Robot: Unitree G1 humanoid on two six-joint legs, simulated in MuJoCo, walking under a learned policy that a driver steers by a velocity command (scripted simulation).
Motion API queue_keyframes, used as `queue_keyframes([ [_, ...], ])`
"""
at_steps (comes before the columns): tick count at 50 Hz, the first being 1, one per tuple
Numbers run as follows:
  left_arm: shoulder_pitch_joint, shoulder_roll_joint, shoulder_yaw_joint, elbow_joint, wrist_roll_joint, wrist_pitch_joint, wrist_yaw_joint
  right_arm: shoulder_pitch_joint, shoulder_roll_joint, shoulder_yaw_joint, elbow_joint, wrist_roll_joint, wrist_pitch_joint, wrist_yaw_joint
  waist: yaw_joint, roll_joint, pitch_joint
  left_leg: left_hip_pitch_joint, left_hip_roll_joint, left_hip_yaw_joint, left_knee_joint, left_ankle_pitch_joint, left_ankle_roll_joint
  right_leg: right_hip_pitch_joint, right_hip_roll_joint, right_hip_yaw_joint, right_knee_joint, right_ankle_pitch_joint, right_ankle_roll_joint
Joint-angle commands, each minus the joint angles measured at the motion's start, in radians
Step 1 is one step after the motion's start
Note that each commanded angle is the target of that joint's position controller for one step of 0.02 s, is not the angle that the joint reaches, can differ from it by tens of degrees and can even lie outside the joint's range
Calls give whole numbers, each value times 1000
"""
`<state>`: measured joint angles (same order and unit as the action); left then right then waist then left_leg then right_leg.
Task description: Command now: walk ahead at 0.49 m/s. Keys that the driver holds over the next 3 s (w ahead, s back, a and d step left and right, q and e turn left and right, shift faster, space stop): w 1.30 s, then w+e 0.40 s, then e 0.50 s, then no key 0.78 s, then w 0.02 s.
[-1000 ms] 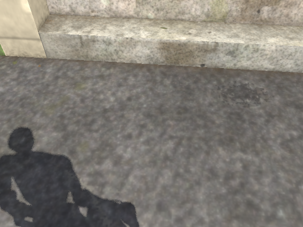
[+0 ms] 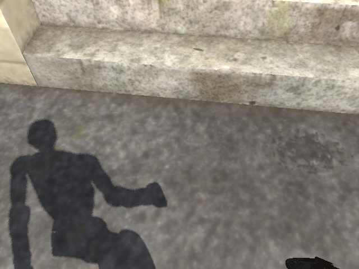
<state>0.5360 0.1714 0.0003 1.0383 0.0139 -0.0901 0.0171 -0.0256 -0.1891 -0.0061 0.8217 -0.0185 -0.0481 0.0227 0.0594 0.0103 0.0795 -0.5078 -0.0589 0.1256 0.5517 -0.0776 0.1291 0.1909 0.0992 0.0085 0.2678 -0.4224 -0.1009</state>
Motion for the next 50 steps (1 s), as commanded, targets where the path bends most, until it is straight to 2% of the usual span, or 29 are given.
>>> queue_keyframes([
  [1, -71, 169, 30, -68, -1, -7, 1, 490, -207, -74, 101, -19, -13, -37, -267, -37, -242, 614, 127, -183, -79, -125, 93, -310, -220, 13, 652, 970, -6],
  [2, 54, 40, 9, -79, -9, -3, -9, 517, -282, -91, 103, -43, -14, -34, -168, 181, -330, 851, 428, -639, -80, -119, 232, -645, -44, -32, 1051, -5, 18],
  [3, 35, 135, 32, -65, -2, 2, -9, 468, -227, -86, 105, 2, -7, -18, -170, 74, -314, 800, 443, -858, -255, -321, 286, -798, -17, 57, 1173, -65, -1],
  [4, -71, 161, 40, -104, 4, -1, -12, 338, -179, -74, 83, 16, -9, -15, -119, 30, -128, 625, 410, -700, -329, -412, 243, -852, -90, 65, 1117, 56, -11],
  [5, -132, 159, 42, -117, 8, -4, -18, 280, -125, -62, 77, 13, -18, -10, -99, -9, -49, 488, 371, -608, -374, -334, 211, -817, -117, 55, 1061, 111, -12],
  [6, -142, 140, 43, -114, 11, 3, -21, 278, -94, -52, 91, 6, -29, -9, -64, -36, -8, 395, 331, -519, -393, -216, 177, -768, -144, 58, 1012, 130, -6],
  [8, -110, 86, 33, -103, 23, 28, -33, 313, -68, -40, 127, 6, -48, -15, -20, -15, -11, 296, 275, -396, -420, -89, 134, -672, -172, 48, 930, 142, 19],
  [10, -141, 73, 33, -115, 26, 41, -41, 364, -93, -43, 156, 11, -63, -16, -13, 4, -4, 280, 251, -324, -437, 1, 127, -693, -187, 22, 874, 173, 37],
  [12, -240, 86, 34, -149, 24, 48, -45, 403, -116, -45, 173, 11, -66, -15, -27, 17, 20, 292, 233, -278, -463, 30, 113, -768, -210, -4, 796, 252, 53],
  [14, -342, 94, 34, -180, 19, 50, -46, 446, -115, -41, 184, 13, -63, -14, -53, 20, 33, 333, 216, -246, -465, 101, 91, -831, -218, -26, 698, 334, 67],
  [18, -492, 80, 25, -221, 8, 48, -49, 530, -112, -33, 207, 13, -60, -18, -103, 43, 27, 422, 198, -199, -441, 222, 47, -834, -192, -65, 500, 447, 78],
  [22, -603, 84, 22, -254, 7, 44, -47, 594, -115, -28, 231, 1, -54, -29, -138, 56, 32, 567, 231, -197, -391, 319, 60, -852, -159, -82, 383, 424, 64],
  [24, -631, 93, 24, -270, 7, 38, -46, 601, -126, -31, 241, -7, -51, -36, -135, 61, 38, 630, 262, -203, -355, 383, 72, -848, -147, -81, 341, 364, 44],
  [26, -584, 104, 31, -262, 7, 28, -42, 567, -139, -34, 243, -9, -49, -42, -93, 68, 21, 644, 274, -184, -279, 556, 59, -745, -115, -92, 287, 282, 11],
  [27, -501, 117, 39, -236, 8, 23, -35, 550, -148, -36, 243, -8, -48, -44, -56, 75, -19, 634, 270, -172, -191, 689, 46, -629, -81, -103, 261, 249, -9],
  [28, -346, 134, 52, -183, 12, 14, -27, 531, -154, -37, 243, -3, -45, -42, 11, 58, -95, 601, 243, -145, -27, 736, 28, -447, -51, -117, 196, 279, -34],
  [29, -165, 184, 73, -128, 30, 4, -15, 516, -143, -32, 227, 5, -48, -39, 79, 33, -197, 432, 208, -122, 191, 551, 10, -179, -135, -29, 193, 280, -75],
  [30, -23, 299, 104, -112, 58, 2, -6, 590, -46, -10, 189, 44, -50, -28, 78, -165, -366, 79, 77, -45, 587, 46, -42, 160, -451, 406, 171, 184, -197],
  [31, -47, 272, 103, -105, 23, 18, -21, 602, -105, -31, 208, 30, -49, -29, 64, -157, -404, -73, -13, -136, 768, -442, -35, 160, -530, 681, 35, 173, -253],
  [32, -161, 228, 92, -113, 0, 21, -26, 509, -133, -44, 182, 12, -45, -30, 13, -88, -220, -143, 59, -180, 787, -350, -26, 6, -477, 526, 7, 124, -218],
  [33, -245, 166, 77, -127, -4, 15, -30, 443, -117, -41, 161, 7, -50, -24, -11, -51, -120, -132, 94, -177, 734, -269, -27, -142, -438, 409, -38, 172, -190],
  [34, -279, 127, 66, -123, -1, 8, -31, 418, -97, -42, 158, 4, -45, -20, -44, -41, -61, -91, 125, -172, 671, -228, -30, -247, -388, 316, -73, 236, -150],
  [35, -280, 94, 56, -107, -3, 2, -28, 426, -81, -42, 158, -12, -31, -15, -75, -58, -37, -41, 143, -170, 624, -209, -41, -323, -345, 245, -95, 292, -120],
  [36, -264, 83, 51, -92, -3, -4, -24, 445, -57, -38, 167, -20, -18, -7, -90, -66, -38, -5, 146, -161, 601, -197, -51, -355, -325, 201, -109, 331, -108],
  [37, -232, 90, 52, -76, -3, -14, -23, 440, -51, -38, 163, -23, -10, -1, -95, -61, -41, -1, 144, -148, 588, -185, -59, -363, -316, 179, -116, 390, -112],
  [39, -190, 125, 59, -51, -8, -25, -21, 382, -52, -40, 139, -22, 2, 6, -102, -60, -21, -53, 158, -130, 544, -132, -72, -364, -302, 131, -142, 434, -116],
  [42, -134, 124, 54, -29, -7, -26, -24, 236, -67, -41, 88, -15, 6, 9, -77, -64, 12, -145, 172, -103, 424, -18, -93, -332, -277, 88, -167, 490, -102],
  [45, -87, 126, 48, -14, -5, -27, -22, 111, -60, -32, 49, -4, 0, 9, -48, -64, 20, -137, 156, -75, 250, 68, -101, -295, -260, 51, -166, 564, -87],
  [50, 1, 134, 45, 20, 4, -22, -8, -32, -66, -27, 5, -2, -6, 9, -4, -79, 34, -143, 125, -57, 73, 82, -77, -134, -299, 45, -138, 627, -92],
])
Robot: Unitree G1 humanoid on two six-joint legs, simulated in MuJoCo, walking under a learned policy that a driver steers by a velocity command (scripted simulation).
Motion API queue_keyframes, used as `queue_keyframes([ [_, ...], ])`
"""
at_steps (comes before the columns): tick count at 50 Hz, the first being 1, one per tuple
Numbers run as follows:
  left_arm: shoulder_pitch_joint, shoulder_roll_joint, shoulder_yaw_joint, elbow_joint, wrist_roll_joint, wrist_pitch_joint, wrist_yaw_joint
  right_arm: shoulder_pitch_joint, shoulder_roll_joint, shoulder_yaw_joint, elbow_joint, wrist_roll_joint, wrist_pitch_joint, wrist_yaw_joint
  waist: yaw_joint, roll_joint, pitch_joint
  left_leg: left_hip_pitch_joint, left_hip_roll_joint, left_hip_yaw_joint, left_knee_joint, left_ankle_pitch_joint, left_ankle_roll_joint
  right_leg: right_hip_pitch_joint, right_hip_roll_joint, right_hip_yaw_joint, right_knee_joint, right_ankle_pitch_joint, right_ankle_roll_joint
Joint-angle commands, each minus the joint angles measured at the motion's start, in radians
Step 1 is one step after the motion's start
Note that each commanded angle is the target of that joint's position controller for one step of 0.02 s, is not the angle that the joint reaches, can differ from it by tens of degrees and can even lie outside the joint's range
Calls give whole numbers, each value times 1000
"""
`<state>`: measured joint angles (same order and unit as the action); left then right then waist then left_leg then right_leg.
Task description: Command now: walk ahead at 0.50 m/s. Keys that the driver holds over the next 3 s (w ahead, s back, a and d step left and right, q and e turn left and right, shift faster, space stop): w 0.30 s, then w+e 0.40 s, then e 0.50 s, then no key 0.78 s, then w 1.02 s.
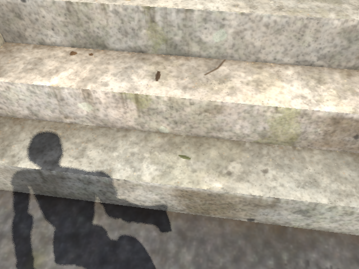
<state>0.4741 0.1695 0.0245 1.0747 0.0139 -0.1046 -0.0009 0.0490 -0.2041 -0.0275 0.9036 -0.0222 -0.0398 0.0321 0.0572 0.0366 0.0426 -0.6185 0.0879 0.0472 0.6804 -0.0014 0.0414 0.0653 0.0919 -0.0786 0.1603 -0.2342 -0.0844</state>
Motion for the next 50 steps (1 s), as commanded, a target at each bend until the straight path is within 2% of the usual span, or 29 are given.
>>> queue_keyframes([
  [1, 69, 140, 23, -10, 6, -7, 12, -118, -59, -8, -83, 2, -18, 0, -4, -104, 76, -34, -24, 18, -76, -18, 20, 25, -305, 134, -13, 468, -110],
  [4, 45, 156, 29, 1, 13, -2, 19, -80, -72, -16, -81, 3, -34, -4, -41, -106, 51, 84, -67, 37, -149, -132, 61, 67, -320, 110, 96, 696, -92],
  [6, 12, 170, 33, 0, 10, 4, 17, 155, -102, -36, -3, -5, -47, -20, -140, -93, -73, 374, -130, 67, -231, -138, 104, 25, -280, 69, 367, 866, -63],
  [7, -2, 152, 24, -20, 2, 1, 15, 335, -155, -56, 47, -26, -55, -33, -204, -54, -180, 644, -26, -43, -226, -159, 148, -155, -241, 47, 600, 661, -47],
  [8, 92, 55, 3, -49, -45, -1, 4, 461, -265, -87, 59, -50, -55, -40, -190, 163, -330, 962, 287, -513, -277, -276, 282, -529, -82, -32, 1015, 132, 5],
  [9, 60, 131, 27, -34, -18, -1, 4, 399, -239, -83, 59, -13, -40, -30, -168, 112, -331, 922, 322, -721, -406, -291, 301, -658, -32, 93, 1146, -264, -13],
  [10, -36, 142, 35, -61, -6, 0, 1, 274, -197, -71, 41, 11, -39, -26, -117, 57, -164, 766, 279, -547, -427, -334, 267, -707, -108, 123, 1144, -165, -24],
  [11, -89, 123, 29, -71, -1, -4, -5, 202, -129, -52, 31, 17, -46, -21, -92, 2, -76, 615, 242, -440, -475, -271, 238, -678, -146, 121, 1088, -83, -20],
  [13, -93, 87, 26, -66, 20, 16, -9, 183, -59, -29, 57, 20, -60, -23, -35, 11, -7, 459, 156, -277, -521, -78, 170, -580, -187, 111, 987, -31, 1],
  [15, -74, 62, 22, -58, 30, 36, -19, 231, -67, -25, 86, 18, -77, -28, -15, 16, -22, 437, 129, -199, -525, 74, 167, -545, -184, 89, 962, -12, 18],
  [18, -170, 73, 24, -87, 23, 52, -26, 274, -108, -31, 107, 11, -91, -32, -19, 15, 0, 452, 118, -107, -556, 112, 154, -623, -189, 82, 897, 71, 32],
  [23, -372, 63, 12, -150, 8, 43, -27, 321, -99, -20, 120, 8, -97, -40, -61, 28, 38, 491, 84, 21, -563, 197, 112, -636, -166, 50, 627, 220, 43],
  [26, -447, 60, 4, -176, 7, 39, -28, 358, -106, -18, 131, 8, -99, -49, -83, 33, 28, 566, 107, 56, -531, 282, 104, -597, -145, 13, 495, 238, 26],
  [27, -457, 67, 5, -183, 9, 37, -29, 364, -114, -20, 135, 7, -98, -53, -84, 34, 26, 604, 122, 61, -508, 322, 105, -598, -140, 6, 473, 210, 16],
  [28, -393, 57, 3, -168, 11, 43, -21, 392, -102, -19, 142, -2, -93, -61, -70, 72, -22, 635, 143, 77, -435, 397, 123, -547, -123, -25, 528, 140, -6],
  [30, -338, 74, 13, -156, 20, 39, -2, 353, -120, -22, 120, 1, -86, -70, -39, 44, -50, 638, 141, 108, -258, 732, 105, -476, -59, -48, 506, 55, -39],
  [31, -270, 81, 20, -136, 21, 33, 4, 336, -136, -26, 113, 4, -79, -71, -13, 47, -76, 641, 139, 113, -134, 787, 100, -419, -27, -61, 462, 25, -60],
  [32, -152, 82, 28, -101, 27, 23, 11, 301, -151, -30, 99, 15, -74, -71, 45, 37, -120, 591, 122, 130, 54, 742, 82, -291, -2, -63, 359, 88, -88],
  [33, -74, 152, 53, -87, 37, 13, 20, 245, -167, -31, 64, 25, -72, -70, 94, -24, -151, 434, 89, 134, 290, 467, 38, -141, -80, 60, 272, 199, -131],
  [34, -85, 291, 87, -93, 42, 12, 28, 312, -61, -9, 23, 9, -80, -66, 5, -266, -163, 105, -72, 149, 619, -450, -7, 62, -367, 408, 324, 752, -247],
  [35, -40, 292, 92, -90, 6, 27, 17, 324, -78, -11, 19, 0, -78, -62, 22, -213, -268, -45, -123, -24, 757, -521, -17, 115, -440, 640, 219, 659, -375],
  [36, -132, 250, 86, -118, -7, 37, 14, 273, -95, -15, 11, -7, -80, -57, -9, -95, -152, -68, -50, -78, 732, -418, -26, -17, -421, 555, 174, 554, -348],
  [37, -214, 198, 72, -141, -12, 45, 14, 221, -105, -22, -5, -4, -83, -55, -32, -46, -77, -51, -36, -71, 687, -362, -38, -130, -376, 483, 143, 612, -308],
  [38, -250, 173, 64, -156, -13, 50, 15, 203, -105, -25, -12, -9, -75, -58, -57, -16, -52, -19, -32, -64, 667, -353, -49, -194, -332, 403, 152, 761, -273],
  [39, -256, 151, 55, -163, -14, 51, 22, 195, -93, -20, -26, -20, -56, -59, -64, -25, -84, 5, -34, -64, 682, -342, -59, -207, -305, 356, 167, 855, -253],
  [42, -212, 188, 60, -164, 0, 47, 24, 202, -61, -13, -47, -30, -13, -61, -69, -44, -144, -5, -65, -34, 688, -326, -72, -199, -249, 283, 216, 1017, -207],
  [45, -174, 206, 65, -178, 2, 59, 34, 142, -73, -12, -91, -29, 8, -68, -45, -63, -158, -60, -64, -36, 636, -288, -86, -181, -227, 295, 244, 996, -176],
  [46, -153, 198, 63, -180, 17, 64, 41, 148, -40, -6, -85, -18, 17, -77, -27, -151, -184, -96, -99, 1, 807, -344, -88, -159, -232, 317, 256, 995, -203],
  [50, -74, 214, 63, -184, 12, 74, 62, 12, -53, -8, -178, -22, 43, -103, 8, -80, -134, -370, -97, -45, 1098, -429, -90, -83, -274, 481, 268, 773, -260],
])
Over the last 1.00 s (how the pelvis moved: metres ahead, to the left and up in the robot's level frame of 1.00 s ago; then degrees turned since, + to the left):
0.54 -0.05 0.02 1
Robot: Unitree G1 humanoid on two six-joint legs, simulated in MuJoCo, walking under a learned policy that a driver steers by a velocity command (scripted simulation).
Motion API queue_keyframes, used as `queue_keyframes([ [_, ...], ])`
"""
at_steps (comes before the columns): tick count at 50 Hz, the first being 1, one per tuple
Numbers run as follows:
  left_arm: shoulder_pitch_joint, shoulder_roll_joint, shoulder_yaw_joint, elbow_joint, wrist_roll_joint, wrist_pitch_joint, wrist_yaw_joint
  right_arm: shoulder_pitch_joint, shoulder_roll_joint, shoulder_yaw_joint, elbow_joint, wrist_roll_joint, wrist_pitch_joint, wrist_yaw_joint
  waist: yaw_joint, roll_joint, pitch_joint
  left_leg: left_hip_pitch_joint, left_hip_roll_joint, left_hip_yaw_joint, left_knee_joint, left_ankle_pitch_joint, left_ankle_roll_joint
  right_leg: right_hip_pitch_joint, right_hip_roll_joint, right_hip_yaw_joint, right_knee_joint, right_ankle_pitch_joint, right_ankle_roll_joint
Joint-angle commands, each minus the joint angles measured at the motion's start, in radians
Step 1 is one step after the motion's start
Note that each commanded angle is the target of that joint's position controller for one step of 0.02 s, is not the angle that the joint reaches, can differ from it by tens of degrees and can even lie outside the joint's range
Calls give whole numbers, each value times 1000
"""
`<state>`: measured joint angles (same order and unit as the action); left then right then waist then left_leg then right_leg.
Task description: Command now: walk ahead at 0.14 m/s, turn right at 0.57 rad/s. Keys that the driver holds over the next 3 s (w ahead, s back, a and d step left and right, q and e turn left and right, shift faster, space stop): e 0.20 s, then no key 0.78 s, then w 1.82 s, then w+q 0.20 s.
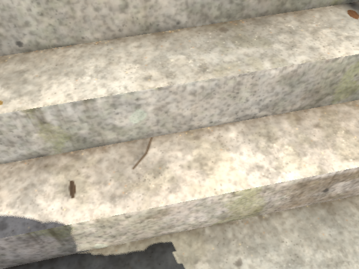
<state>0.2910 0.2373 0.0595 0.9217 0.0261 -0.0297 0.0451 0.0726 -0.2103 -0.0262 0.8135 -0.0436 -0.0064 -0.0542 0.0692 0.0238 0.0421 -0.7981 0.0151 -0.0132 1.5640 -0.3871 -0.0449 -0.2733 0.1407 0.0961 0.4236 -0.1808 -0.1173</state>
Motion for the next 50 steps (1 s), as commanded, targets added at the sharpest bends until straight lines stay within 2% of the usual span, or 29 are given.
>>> queue_keyframes([
  [1, 123, 148, 27, -31, -1, 0, 22, -35, -43, -6, -109, -2, 14, -19, 0, -61, -124, -249, -25, 9, 256, -57, 0, 281, -326, 336, 7, 661, -227],
  [3, 117, 161, 27, -48, -6, 4, 29, -68, -56, -3, -155, -7, 20, -9, -13, -15, -106, -288, -17, -14, 210, -38, 3, 289, -316, 361, 19, 578, -207],
  [5, 103, 168, 27, -65, -3, 9, 34, -66, -53, 0, -181, -4, 24, 1, -21, -39, -113, -235, -26, -9, 133, -7, 1, 255, -295, 367, 26, 565, -193],
  [6, 93, 170, 29, -81, 5, 7, 34, -73, -24, 8, -193, 6, 33, -4, -13, -108, -123, -230, -47, 14, 216, -47, 3, 248, -298, 377, 31, 629, -204],
  [11, 102, 198, 38, -113, 1, 7, 51, -100, -47, 8, -290, 0, 43, -14, -23, -90, -113, -224, -19, -44, 85, -81, 9, 270, -308, 449, 27, 536, -184],
  [13, 38, 188, 37, -144, 2, 20, 54, -64, -38, 16, -307, 0, 47, -3, -55, -88, -119, -66, 12, -41, -153, -25, 11, 196, -269, 399, 22, 500, -128],
  [14, -18, 180, 38, -168, 8, 27, 51, -32, -31, 18, -304, 4, 45, 0, -64, -134, -139, 55, 13, -35, -225, 17, 19, 137, -263, 388, 11, 545, -111],
  [15, -89, 170, 37, -202, 4, 34, 44, 12, -32, 21, -296, 17, 47, 2, -96, -141, -148, 244, 25, -34, -417, 65, 28, 37, -245, 333, 14, 606, -66],
  [17, -115, 156, 41, -217, -13, 36, 25, 97, -70, -6, -276, 31, 53, -7, -112, -222, -159, 532, 18, -3, -755, 171, 37, -29, -213, 336, 14, 637, 3],
  [18, -131, 149, 40, -218, -21, 43, 21, 163, -61, -11, -245, 38, 46, -15, -140, -193, -153, 616, 8, 31, -990, 344, 37, 6, -192, 322, 62, 607, 28],
  [19, -83, 120, 39, -205, -17, 44, 10, 193, -63, -16, -199, 37, 32, -21, -129, -110, -90, 630, -15, 72, -1269, 470, 17, 55, -106, 256, 184, 442, 52],
  [20, 19, 79, 39, -208, -7, 37, -10, 164, -58, -4, -184, 23, 2, -17, -38, 88, -49, 751, 115, -65, -1223, 749, 34, -138, -15, 175, 389, -187, 91],
  [21, 123, 31, 33, -221, 14, 36, -10, 254, -98, -8, -203, 38, -7, -8, -13, 230, -148, 856, 390, -319, -1052, 1505, 137, -277, 70, 173, 662, -500, 146],
  [22, 169, 82, 43, -229, 18, 42, -23, 222, -185, -35, -233, 33, -4, -2, -9, 216, -293, 762, 488, -430, -1142, 1437, 264, -223, 46, 152, 830, -468, 188],
  [23, 98, 105, 50, -225, 22, 56, -34, 111, -172, -39, -261, 24, -3, 1, -1, 196, -235, 627, 434, -433, -1194, 1055, 327, -213, 9, 128, 943, -413, 204],
  [24, 25, 110, 52, -232, 27, 68, -40, 4, -106, -23, -277, 18, 1, 1, 16, 156, -140, 518, 341, -332, -1207, 758, 312, -219, -8, 118, 990, -358, 213],
  [26, -18, 105, 45, -236, 16, 102, -46, -52, -55, -8, -286, 12, 11, -4, 12, 151, -74, 386, 224, -157, -1237, 566, 278, -142, -11, 55, 998, -276, 236],
  [28, -41, 97, 35, -245, 4, 111, -47, 30, -87, -24, -254, 10, 13, -5, -22, 124, -61, 434, 176, -99, -1237, 487, 249, -123, -5, 12, 846, -279, 232],
  [30, -45, 68, 23, -246, 1, 108, -48, 140, -107, -37, -217, 15, 10, -6, -56, 128, -94, 571, 184, -142, -1231, 426, 239, -123, -11, -9, 650, -339, 210],
  [33, -78, 34, 3, -252, -5, 109, -45, 164, -89, -44, -214, 14, 23, -2, -93, 218, -105, 653, 180, -183, -1272, 217, 221, -42, -65, -102, 326, -409, 159],
  [35, -71, 35, 1, -246, -8, 102, -40, 209, -95, -55, -200, 9, 42, 0, -116, 225, -99, 645, 182, -220, -1281, 144, 220, 18, -68, -137, 159, -348, 128],
  [38, 10, 35, 0, -190, 4, 75, -30, 267, -108, -69, -170, 24, 41, 0, -90, 83, -74, 506, 155, -211, -1259, 31, 152, 208, -96, -122, -154, -76, 63],
  [39, 3, 47, -3, -192, 11, 59, -29, 279, -81, -68, -164, 22, 38, 7, -99, 3, -83, 432, 115, -172, -1174, -46, 114, 255, -190, -4, -163, -101, 46],
  [40, 21, 25, -20, -180, 28, 52, -32, 236, -38, -54, -176, 45, 34, 18, -72, -162, -37, 468, 30, -51, -1161, -21, 58, 36, -292, 131, -186, -364, -7],
  [41, -67, -45, -49, -201, 27, 37, -31, 215, -31, -49, -164, 42, 34, 27, -92, -138, 30, 592, 26, -32, -1036, 91, 51, -144, -328, 168, -266, -438, -22],
  [42, -145, -55, -61, -209, 26, 23, -29, 235, -3, -42, -147, 33, 33, 34, -134, -152, 52, 671, 32, -33, -1010, 162, 60, -218, -312, 136, -261, -397, 0],
  [44, -138, -10, -53, -189, 22, 6, -27, 274, -16, -42, -118, 10, 29, 36, -154, -156, 60, 691, 33, -33, -1049, 230, 75, -208, -255, 61, -213, -321, 43],
  [48, 35, 5, -43, -129, 13, 19, -24, 286, -65, -45, -63, 18, 12, 31, -74, -40, 118, 540, 78, -117, -1225, 69, 88, -86, -204, 28, -166, -355, 56],
  [50, 77, -17, -45, -103, 13, 20, -19, 286, -41, -37, -39, 18, 12, 28, -61, -2, 94, 514, 83, -138, -1280, -8, 81, -19, -195, 16, -150, -329, 50],
])
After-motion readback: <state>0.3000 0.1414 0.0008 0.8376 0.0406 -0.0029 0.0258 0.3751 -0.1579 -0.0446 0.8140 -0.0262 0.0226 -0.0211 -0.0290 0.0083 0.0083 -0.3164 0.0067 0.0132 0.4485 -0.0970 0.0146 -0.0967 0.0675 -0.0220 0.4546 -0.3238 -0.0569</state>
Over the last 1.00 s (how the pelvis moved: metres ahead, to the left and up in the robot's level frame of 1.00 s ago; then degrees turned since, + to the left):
0.43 0.00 0.00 -20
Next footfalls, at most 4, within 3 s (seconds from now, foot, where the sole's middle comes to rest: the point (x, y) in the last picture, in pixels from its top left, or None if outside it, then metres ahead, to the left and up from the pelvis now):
0.38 left None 0.12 0.20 -0.78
0.76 right None -0.06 0.04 -0.78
1.34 left None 0.07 0.21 -0.78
1.88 right None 0.39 -0.08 -0.57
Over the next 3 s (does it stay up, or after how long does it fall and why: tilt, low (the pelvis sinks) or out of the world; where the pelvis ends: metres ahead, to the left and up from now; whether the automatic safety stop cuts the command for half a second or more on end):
stays up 0.72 -0.11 0.41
